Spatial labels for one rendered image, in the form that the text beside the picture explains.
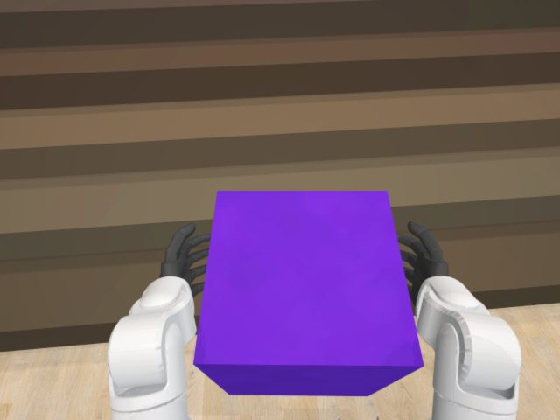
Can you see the robot right forearm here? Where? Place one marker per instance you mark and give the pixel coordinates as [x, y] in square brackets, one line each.
[478, 358]

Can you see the carton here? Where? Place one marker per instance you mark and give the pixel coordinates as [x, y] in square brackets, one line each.
[305, 295]

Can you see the right robot hand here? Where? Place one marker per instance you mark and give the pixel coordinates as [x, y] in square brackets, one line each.
[428, 261]

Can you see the robot left forearm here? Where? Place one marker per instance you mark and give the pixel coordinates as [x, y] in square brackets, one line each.
[146, 357]

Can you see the left robot hand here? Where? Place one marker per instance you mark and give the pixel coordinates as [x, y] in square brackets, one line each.
[177, 261]

